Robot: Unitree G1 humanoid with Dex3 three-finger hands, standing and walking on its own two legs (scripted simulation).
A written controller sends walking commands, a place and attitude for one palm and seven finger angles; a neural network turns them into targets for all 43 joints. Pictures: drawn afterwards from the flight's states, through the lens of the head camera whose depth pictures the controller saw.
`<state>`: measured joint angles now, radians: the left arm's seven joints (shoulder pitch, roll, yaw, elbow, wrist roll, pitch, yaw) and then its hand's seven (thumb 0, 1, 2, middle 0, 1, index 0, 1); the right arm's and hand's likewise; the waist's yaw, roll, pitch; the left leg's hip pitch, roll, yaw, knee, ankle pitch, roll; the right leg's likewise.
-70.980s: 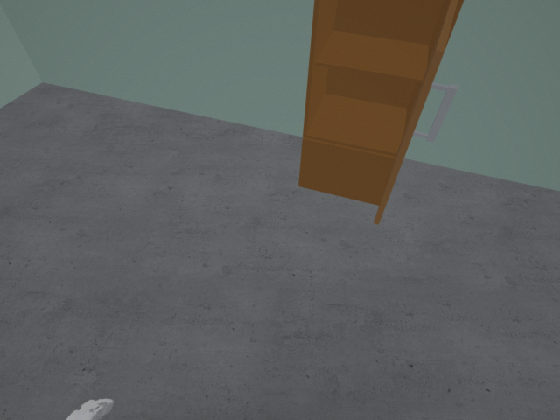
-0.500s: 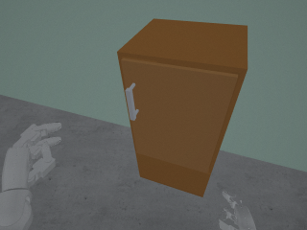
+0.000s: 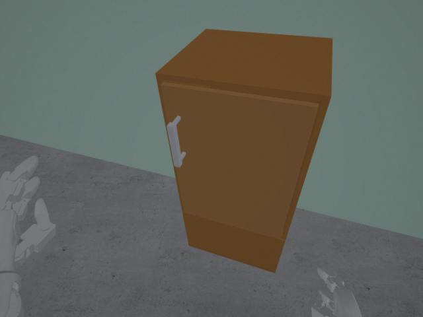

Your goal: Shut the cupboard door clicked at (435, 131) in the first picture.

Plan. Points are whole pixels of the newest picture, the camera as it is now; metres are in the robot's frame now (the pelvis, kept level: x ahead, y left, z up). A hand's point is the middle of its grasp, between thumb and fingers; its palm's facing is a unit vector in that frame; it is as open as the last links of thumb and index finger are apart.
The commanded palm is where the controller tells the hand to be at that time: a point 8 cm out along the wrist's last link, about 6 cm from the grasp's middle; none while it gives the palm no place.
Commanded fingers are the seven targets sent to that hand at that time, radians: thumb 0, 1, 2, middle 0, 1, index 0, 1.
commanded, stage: step back with the hand held close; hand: left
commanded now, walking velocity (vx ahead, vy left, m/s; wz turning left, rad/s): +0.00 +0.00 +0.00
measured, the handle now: (177, 142) +0.60 +0.18 -0.01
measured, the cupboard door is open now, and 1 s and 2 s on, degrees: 0 0 0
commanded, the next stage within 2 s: stop stepping back and stand still in 1.68 s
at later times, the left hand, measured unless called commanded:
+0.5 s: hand (36, 231) +0.18 +0.28 +0.15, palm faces +0.36 -0.79 -0.49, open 7.4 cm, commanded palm +0.12 +0.32 +0.17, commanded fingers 0.00 0.90 0.90 -0.20 -0.30 -0.20 -0.30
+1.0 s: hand out of the picture +0.11 +0.28 +0.16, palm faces +0.46 -0.78 -0.43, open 7.4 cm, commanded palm +0.05 +0.32 +0.17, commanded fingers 0.00 0.90 0.90 -0.20 -0.30 -0.20 -0.30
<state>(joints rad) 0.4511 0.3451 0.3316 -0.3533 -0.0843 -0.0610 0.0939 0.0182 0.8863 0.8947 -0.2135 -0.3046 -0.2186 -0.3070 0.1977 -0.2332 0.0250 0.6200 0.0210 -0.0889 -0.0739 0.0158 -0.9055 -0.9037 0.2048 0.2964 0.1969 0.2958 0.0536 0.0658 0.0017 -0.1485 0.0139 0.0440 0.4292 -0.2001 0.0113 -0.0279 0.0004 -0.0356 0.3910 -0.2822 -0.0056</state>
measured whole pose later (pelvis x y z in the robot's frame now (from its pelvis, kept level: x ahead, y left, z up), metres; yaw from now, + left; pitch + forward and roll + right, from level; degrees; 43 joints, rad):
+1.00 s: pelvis -0.09 +0.02 -0.02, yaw +1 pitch +0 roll -3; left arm 0.53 0.40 0.41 -0.50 -0.05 -0.24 0.16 0.02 0.88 0.89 -0.21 -0.30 -0.22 -0.30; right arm 0.23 -0.22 0.01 0.61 -0.01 -0.07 -0.08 0.01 -0.90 -0.90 0.21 0.30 0.20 0.30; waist 0.01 0.03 0.00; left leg -0.47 0.02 0.02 0.61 -0.22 0.03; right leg -0.33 0.01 -0.04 0.55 -0.21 0.01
